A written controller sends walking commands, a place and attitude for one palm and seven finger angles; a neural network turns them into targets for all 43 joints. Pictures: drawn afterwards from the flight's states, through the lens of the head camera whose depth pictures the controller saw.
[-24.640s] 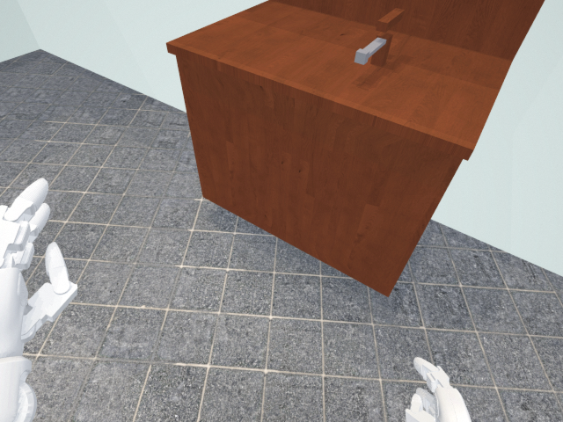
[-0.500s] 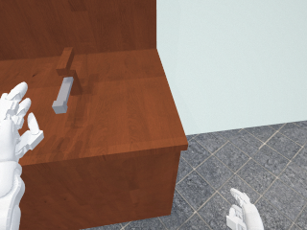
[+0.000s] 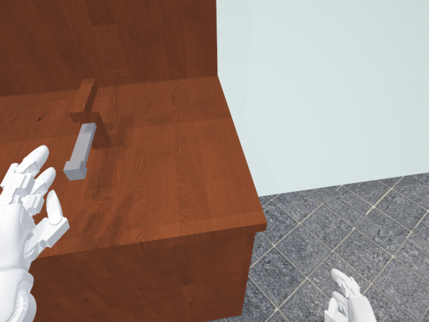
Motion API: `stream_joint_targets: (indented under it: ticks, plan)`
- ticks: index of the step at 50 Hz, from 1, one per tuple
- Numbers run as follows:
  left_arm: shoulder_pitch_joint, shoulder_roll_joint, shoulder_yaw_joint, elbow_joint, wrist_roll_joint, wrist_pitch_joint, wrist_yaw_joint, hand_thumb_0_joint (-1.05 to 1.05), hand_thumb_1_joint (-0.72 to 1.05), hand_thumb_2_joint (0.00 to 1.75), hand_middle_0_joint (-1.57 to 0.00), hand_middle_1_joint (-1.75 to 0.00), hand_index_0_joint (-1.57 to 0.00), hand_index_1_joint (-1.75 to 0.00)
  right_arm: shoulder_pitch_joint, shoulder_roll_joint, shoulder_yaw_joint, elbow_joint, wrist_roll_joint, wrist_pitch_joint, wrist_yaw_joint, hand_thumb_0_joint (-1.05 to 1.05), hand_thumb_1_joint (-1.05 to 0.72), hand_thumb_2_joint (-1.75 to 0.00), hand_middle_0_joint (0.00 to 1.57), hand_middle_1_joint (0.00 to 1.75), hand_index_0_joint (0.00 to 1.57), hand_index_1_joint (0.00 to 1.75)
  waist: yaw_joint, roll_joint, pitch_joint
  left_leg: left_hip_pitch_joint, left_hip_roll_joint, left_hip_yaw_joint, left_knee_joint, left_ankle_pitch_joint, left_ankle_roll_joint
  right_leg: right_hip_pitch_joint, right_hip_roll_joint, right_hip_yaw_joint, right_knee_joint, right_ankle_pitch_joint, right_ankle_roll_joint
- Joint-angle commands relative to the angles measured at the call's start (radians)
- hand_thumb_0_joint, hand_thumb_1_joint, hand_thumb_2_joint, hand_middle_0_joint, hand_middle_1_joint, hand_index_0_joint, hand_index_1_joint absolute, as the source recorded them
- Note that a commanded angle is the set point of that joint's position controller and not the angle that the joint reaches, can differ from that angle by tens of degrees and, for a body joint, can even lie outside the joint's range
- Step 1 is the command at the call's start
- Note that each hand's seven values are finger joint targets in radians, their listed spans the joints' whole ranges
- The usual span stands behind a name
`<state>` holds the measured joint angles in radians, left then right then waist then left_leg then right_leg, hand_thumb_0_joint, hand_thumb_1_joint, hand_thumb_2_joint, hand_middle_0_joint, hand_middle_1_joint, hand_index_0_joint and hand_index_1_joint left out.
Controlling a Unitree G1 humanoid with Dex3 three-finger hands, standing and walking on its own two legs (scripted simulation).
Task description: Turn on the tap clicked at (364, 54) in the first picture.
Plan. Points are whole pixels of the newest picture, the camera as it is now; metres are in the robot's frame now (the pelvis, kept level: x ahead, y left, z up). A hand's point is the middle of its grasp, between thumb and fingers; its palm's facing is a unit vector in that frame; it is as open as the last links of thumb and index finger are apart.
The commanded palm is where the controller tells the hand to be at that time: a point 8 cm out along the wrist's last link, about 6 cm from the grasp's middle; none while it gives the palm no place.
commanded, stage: turn the palm inward beside the body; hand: left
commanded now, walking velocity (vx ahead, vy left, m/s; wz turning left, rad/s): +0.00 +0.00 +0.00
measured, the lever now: (75, 170) +0.33 +0.31 +0.12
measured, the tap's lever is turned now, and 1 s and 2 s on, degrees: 0 0 0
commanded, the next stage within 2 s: reach beside the lever's end, fingers flat in 1.16 s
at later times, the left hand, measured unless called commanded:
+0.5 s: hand (57, 245) +0.16 +0.23 +0.17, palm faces +0.43 -0.88 -0.18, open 7.4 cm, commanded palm +0.11 +0.27 +0.18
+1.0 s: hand (73, 245) +0.17 +0.21 +0.17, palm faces +0.45 -0.88 -0.15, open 7.4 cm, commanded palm +0.11 +0.25 +0.18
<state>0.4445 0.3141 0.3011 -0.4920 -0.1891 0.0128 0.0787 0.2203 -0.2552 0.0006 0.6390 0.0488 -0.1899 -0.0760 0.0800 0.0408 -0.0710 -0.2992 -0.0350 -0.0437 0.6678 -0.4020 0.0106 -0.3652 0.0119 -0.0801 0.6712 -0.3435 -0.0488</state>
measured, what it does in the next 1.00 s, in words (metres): stands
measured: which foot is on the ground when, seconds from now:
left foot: down 0.00-1.00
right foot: down 0.00-1.00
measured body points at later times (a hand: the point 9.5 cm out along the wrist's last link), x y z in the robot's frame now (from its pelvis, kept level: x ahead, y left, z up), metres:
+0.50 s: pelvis -0.02 +0.00 +0.00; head -0.05 -0.03 +0.45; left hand +0.14 +0.27 +0.18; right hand +0.18 -0.21 -0.07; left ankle -0.03 +0.12 -0.72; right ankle +0.01 -0.09 -0.72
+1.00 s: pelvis -0.01 -0.02 +0.00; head -0.04 -0.05 +0.45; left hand +0.14 +0.25 +0.18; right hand +0.20 -0.23 -0.07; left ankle -0.03 +0.12 -0.72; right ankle +0.01 -0.09 -0.72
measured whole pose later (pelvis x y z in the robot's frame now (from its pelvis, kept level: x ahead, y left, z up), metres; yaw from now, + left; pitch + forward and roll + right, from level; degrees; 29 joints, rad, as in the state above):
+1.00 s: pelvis -0.01 -0.02 +0.00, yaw +1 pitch -1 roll +0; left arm 0.48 0.26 0.25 -0.60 -0.27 0.26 0.16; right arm 0.19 -0.25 0.04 0.66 0.07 -0.20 -0.09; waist 0.08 0.07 -0.08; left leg -0.26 -0.02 -0.07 0.65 -0.37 -0.01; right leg -0.31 0.03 -0.11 0.63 -0.31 -0.07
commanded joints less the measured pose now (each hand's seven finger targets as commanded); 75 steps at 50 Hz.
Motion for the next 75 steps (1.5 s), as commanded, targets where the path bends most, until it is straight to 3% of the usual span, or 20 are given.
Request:
stream_joint_targets:
  ticks: [1,3,7,13,16,18,27,32,33,37,38,52,54,57,58,63,66,71,73,75]
  plan:
    - [-0.065,0.153,0.099,-0.236,0.002,-0.045,0.03,0.0,0.9,0.9,-0.2,-0.3,-0.2,-0.3,-0.101,-0.105,-0.032,-0.162,-0.003,-0.07,-0.001,0.0,-0.9,-0.9,0.2,0.3,0.2,0.3,0.006,-0.006,-0.12,0.008,0.033,0.004,-0.082,0.478,-0.012,0.114,-0.031,0.009,-0.073,0.339,0.025]
    - [-0.066,0.158,0.112,-0.248,0.008,-0.02,0.038,0.0,0.9,0.9,-0.2,-0.3,-0.2,-0.3,-0.129,-0.103,-0.024,-0.156,0.003,-0.065,-0.003,0.0,-0.9,-0.9,0.2,0.3,0.2,0.3,0.014,0.039,-0.108,0.021,0.034,0.002,-0.091,0.47,-0.021,0.106,-0.029,0.011,-0.075,0.306,0.023]
    - [-0.059,0.134,0.079,-0.27,-0.006,0.024,0.034,0.0,0.9,0.9,-0.2,-0.3,-0.2,-0.3,-0.124,-0.099,-0.021,-0.17,0.0,-0.062,-0.004,0.0,-0.9,-0.9,0.2,0.3,0.2,0.3,0.009,-0.015,-0.101,0.014,0.037,-0.007,-0.105,0.449,-0.02,0.113,-0.027,0.003,-0.089,0.289,0.025]
    - [-0.097,0.136,0.078,-0.289,-0.002,0.063,0.055,0.0,0.9,0.9,-0.2,-0.3,-0.2,-0.3,-0.173,-0.09,-0.004,-0.162,0.008,-0.054,-0.014,0.0,-0.9,-0.9,0.2,0.3,0.2,0.3,0.011,0.028,-0.052,0.009,0.032,-0.011,-0.134,0.3,-0.015,0.086,-0.025,0.013,-0.126,0.147,0.025]
    - [-0.082,0.114,0.053,-0.281,-0.016,0.072,0.055,0.0,0.9,0.9,-0.2,-0.3,-0.2,-0.3,-0.162,-0.091,-0.003,-0.167,0.004,-0.056,-0.015,0.0,-0.9,-0.9,0.2,0.3,0.2,0.3,0.006,-0.032,-0.045,-0.014,0.03,-0.014,-0.138,0.266,-0.002,0.095,-0.028,0.016,-0.142,0.124,0.029]
    - [-0.099,0.127,0.065,-0.3,-0.009,0.078,0.064,0.0,0.9,0.9,-0.2,-0.3,-0.2,-0.3,-0.187,-0.085,0.004,-0.159,0.01,-0.057,-0.018,0.0,-0.9,-0.9,0.2,0.3,0.2,0.3,0.01,0.046,-0.028,-0.008,0.027,-0.011,-0.144,0.225,-0.004,0.084,-0.03,0.023,-0.148,0.086,0.026]
    - [-0.059,0.098,0.035,-0.3,-0.043,0.12,0.077,0.0,0.9,0.9,-0.2,-0.3,-0.2,-0.3,-0.2,-0.089,0.002,-0.166,0.013,-0.069,-0.02,0.0,-0.9,-0.9,0.2,0.3,0.2,0.3,0.008,-0.034,-0.011,-0.051,0.023,-0.009,-0.137,0.135,0.019,0.101,-0.043,0.053,-0.194,-0.014,0.037]
    - [-0.073,0.105,0.036,-0.321,-0.045,0.138,0.095,0.0,0.9,0.9,-0.2,-0.3,-0.2,-0.3,-0.199,-0.091,0.001,-0.162,0.016,-0.074,-0.019,0.0,-0.9,-0.9,0.2,0.3,0.2,0.3,0.007,-0.033,-0.007,-0.062,0.022,-0.007,-0.124,0.127,0.022,0.102,-0.051,0.069,-0.208,-0.043,0.04]
    - [-0.075,0.12,0.053,-0.321,-0.037,0.143,0.102,0.0,0.9,0.9,-0.2,-0.3,-0.2,-0.3,-0.215,-0.088,0.003,-0.15,0.019,-0.072,-0.02,0.0,-0.9,-0.9,0.2,0.3,0.2,0.3,0.013,0.02,0.006,-0.058,0.019,-0.004,-0.124,0.101,0.02,0.09,-0.051,0.073,-0.213,-0.074,0.038]
    - [-0.084,0.1,0.033,-0.317,-0.061,0.167,0.098,0.0,0.9,0.9,-0.2,-0.3,-0.2,-0.3,-0.212,-0.092,0.001,-0.158,0.019,-0.079,-0.021,0.0,-0.9,-0.9,0.2,0.3,0.2,0.3,0.007,-0.042,-0.008,-0.074,0.022,-0.006,-0.109,0.113,0.023,0.111,-0.063,0.099,-0.228,-0.083,0.045]
    - [-0.083,0.11,0.05,-0.312,-0.054,0.175,0.103,0.0,0.9,0.9,-0.2,-0.3,-0.2,-0.3,-0.223,-0.089,0.003,-0.146,0.023,-0.077,-0.021,0.0,-0.9,-0.9,0.2,0.3,0.2,0.3,0.013,0.006,0.013,-0.07,0.019,-0.003,-0.11,0.098,0.021,0.102,-0.062,0.1,-0.234,-0.104,0.042]
    - [-0.052,0.089,0.054,-0.322,-0.067,0.161,0.081,0.0,0.9,0.9,-0.2,-0.3,-0.2,-0.3,-0.179,-0.094,-0.007,-0.157,0.013,-0.079,-0.017,0.0,-0.9,-0.9,0.2,0.3,0.2,0.3,0.008,-0.06,-0.07,-0.04,0.023,-0.002,-0.089,0.264,0.024,0.166,-0.067,0.085,-0.174,0.214,0.054]
    - [-0.059,0.072,0.033,-0.327,-0.059,0.158,0.082,0.0,0.9,0.9,-0.2,-0.3,-0.2,-0.3,-0.177,-0.087,-0.003,-0.155,0.015,-0.077,-0.017,0.0,-0.9,-0.9,0.2,0.3,0.2,0.3,0.006,-0.011,-0.05,-0.031,0.02,0.003,-0.093,0.259,0.023,0.146,-0.064,0.077,-0.176,0.186,0.048]
    - [-0.054,0.086,0.039,-0.328,-0.059,0.148,0.078,0.0,0.9,0.9,-0.2,-0.3,-0.2,-0.3,-0.173,-0.093,-0.007,-0.157,0.014,-0.082,-0.018,0.0,-0.9,-0.9,0.2,0.3,0.2,0.3,0.008,-0.043,-0.061,-0.029,0.022,-0.001,-0.097,0.267,0.024,0.155,-0.059,0.07,-0.173,0.196,0.047]
    - [-0.055,0.1,0.058,-0.335,-0.05,0.144,0.084,0.0,0.9,0.9,-0.2,-0.3,-0.2,-0.3,-0.184,-0.09,-0.004,-0.147,0.014,-0.082,-0.02,0.0,-0.9,-0.9,0.2,0.3,0.2,0.3,0.015,0.014,-0.048,-0.012,0.018,0.002,-0.099,0.268,0.022,0.142,-0.053,0.064,-0.173,0.181,0.041]
    - [-0.038,0.093,0.058,-0.319,-0.051,0.136,0.08,0.0,0.9,0.9,-0.2,-0.3,-0.2,-0.3,-0.181,-0.09,-0.003,-0.144,0.013,-0.088,-0.021,0.0,-0.9,-0.9,0.2,0.3,0.2,0.3,0.018,0.012,-0.047,-0.003,0.019,-0.001,-0.11,0.284,0.018,0.144,-0.047,0.05,-0.167,0.198,0.036]
    - [-0.054,0.067,0.037,-0.281,-0.065,0.141,0.07,0.0,0.9,0.9,-0.2,-0.3,-0.2,-0.3,-0.165,-0.094,-0.007,-0.151,0.012,-0.087,-0.024,0.0,-0.9,-0.9,0.2,0.3,0.2,0.3,0.007,-0.058,-0.047,-0.014,0.02,-0.004,-0.115,0.28,0.02,0.145,-0.045,0.048,-0.17,0.201,0.04]
    - [-0.109,0.087,0.057,-0.252,-0.059,0.144,0.074,0.0,0.9,0.9,-0.2,-0.3,-0.2,-0.3,-0.169,-0.094,-0.007,-0.144,0.012,-0.081,-0.029,0.0,-0.9,-0.9,0.2,0.3,0.2,0.3,0.006,-0.04,-0.041,-0.013,0.017,-0.007,-0.126,0.263,0.019,0.141,-0.043,0.051,-0.181,0.163,0.038]
    - [-0.109,0.093,0.057,-0.275,-0.044,0.132,0.079,0.0,0.9,0.9,-0.2,-0.3,-0.2,-0.3,-0.182,-0.089,-0.002,-0.14,0.012,-0.083,-0.029,0.0,-0.9,-0.9,0.2,0.3,0.2,0.3,0.015,0.03,-0.043,0.004,0.015,-0.006,-0.131,0.263,0.012,0.133,-0.042,0.046,-0.176,0.152,0.032]
    - [-0.141,0.082,0.04,-0.237,-0.048,0.126,0.079,0.0,0.9,0.9,-0.2,-0.3,-0.2,-0.3,-0.165,-0.091,-0.001,-0.14,0.011,-0.086,-0.03,0.0,-0.9,-0.9,0.2,0.3,0.2,0.3,0.003,-0.027,-0.025,-0.015,0.016,-0.012,-0.136,0.238,0.016,0.123,-0.039,0.045,-0.183,0.125,0.035]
